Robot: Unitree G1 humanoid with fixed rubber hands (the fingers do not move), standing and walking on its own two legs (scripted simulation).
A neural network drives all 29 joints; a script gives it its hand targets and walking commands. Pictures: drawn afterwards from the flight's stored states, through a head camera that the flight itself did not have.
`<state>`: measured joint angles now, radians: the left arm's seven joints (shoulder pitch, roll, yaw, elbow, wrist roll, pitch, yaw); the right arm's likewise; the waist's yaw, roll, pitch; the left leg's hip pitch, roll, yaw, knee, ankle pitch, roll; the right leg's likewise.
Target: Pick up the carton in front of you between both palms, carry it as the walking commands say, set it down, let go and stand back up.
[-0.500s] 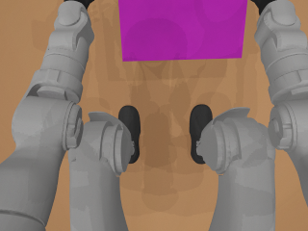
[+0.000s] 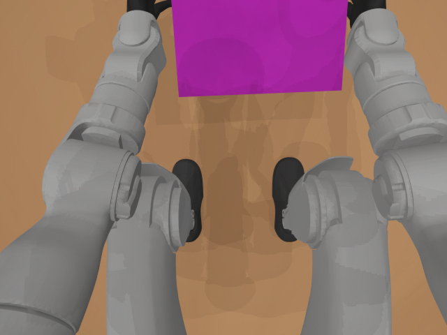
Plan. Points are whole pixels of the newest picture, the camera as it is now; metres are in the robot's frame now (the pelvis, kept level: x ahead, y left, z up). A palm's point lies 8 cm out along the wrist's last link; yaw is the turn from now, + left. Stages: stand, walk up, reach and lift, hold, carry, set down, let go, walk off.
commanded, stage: reach and lift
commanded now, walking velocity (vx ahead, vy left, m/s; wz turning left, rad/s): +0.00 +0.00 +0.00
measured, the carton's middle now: (251, 31) +0.51 -0.04 -0.25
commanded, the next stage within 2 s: none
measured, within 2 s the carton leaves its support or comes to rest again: leaves its support in 0.28 s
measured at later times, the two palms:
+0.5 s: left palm out of the picture +0.52 +0.11 -0.08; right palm (406, 2) +0.49 -0.18 -0.09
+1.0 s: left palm out of the picture +0.49 +0.11 +0.09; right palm out of the picture +0.46 -0.19 +0.09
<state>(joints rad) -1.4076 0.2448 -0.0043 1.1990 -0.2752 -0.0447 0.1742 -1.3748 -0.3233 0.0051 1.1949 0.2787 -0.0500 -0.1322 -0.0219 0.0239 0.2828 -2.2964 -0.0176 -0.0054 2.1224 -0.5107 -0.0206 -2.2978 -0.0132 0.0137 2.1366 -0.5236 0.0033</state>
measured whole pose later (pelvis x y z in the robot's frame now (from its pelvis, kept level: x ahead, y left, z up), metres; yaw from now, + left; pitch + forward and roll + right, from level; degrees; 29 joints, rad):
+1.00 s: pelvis +0.02 +0.01 +0.14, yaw -4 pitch +40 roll +0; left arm -0.87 -0.06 0.42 0.65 0.15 0.32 0.09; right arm -0.86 0.00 -0.40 0.64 -0.17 0.35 -0.03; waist -0.02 0.03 -0.20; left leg -1.87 -0.09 -0.05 1.71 -0.53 -0.03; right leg -1.89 0.05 0.05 1.69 -0.49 0.04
